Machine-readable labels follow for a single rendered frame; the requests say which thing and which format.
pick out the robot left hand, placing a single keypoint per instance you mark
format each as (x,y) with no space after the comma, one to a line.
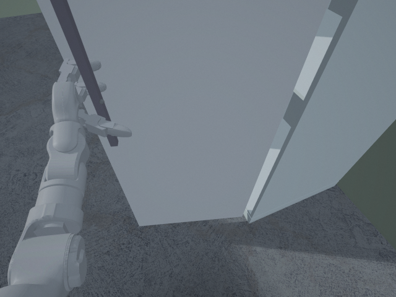
(68,95)

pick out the robot left upper arm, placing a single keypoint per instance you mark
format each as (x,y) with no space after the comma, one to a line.
(47,266)

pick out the robot left forearm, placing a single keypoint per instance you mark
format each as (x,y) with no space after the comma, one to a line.
(58,209)

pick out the handle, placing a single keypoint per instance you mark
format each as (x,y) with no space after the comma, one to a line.
(66,20)

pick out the fridge door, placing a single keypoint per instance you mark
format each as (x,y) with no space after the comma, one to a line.
(203,86)

